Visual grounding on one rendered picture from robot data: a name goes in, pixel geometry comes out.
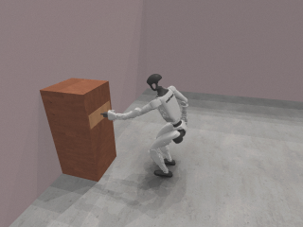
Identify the robot left thigh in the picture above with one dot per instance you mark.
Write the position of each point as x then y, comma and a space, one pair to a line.
165, 139

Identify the right robot hand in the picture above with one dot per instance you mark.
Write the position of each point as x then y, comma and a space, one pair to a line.
184, 119

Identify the right robot forearm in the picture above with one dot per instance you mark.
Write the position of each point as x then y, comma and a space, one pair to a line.
184, 110

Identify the handle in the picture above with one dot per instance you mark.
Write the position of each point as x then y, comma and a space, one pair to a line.
105, 114

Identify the left robot forearm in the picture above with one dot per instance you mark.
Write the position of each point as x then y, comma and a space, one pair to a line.
131, 114

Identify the robot right thigh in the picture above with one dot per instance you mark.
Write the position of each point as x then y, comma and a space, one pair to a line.
167, 128

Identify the robot left upper arm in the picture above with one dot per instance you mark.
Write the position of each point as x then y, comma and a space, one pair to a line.
154, 104

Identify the cabinet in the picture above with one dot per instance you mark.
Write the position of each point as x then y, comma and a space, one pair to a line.
83, 152

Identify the robot thigh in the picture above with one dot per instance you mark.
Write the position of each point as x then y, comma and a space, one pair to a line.
165, 139
167, 128

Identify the left robot hand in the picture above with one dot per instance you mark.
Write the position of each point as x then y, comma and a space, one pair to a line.
111, 115

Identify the robot right upper arm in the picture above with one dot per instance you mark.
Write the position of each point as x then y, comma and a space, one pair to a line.
178, 95

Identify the drawer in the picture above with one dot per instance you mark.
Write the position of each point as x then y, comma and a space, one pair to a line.
97, 115

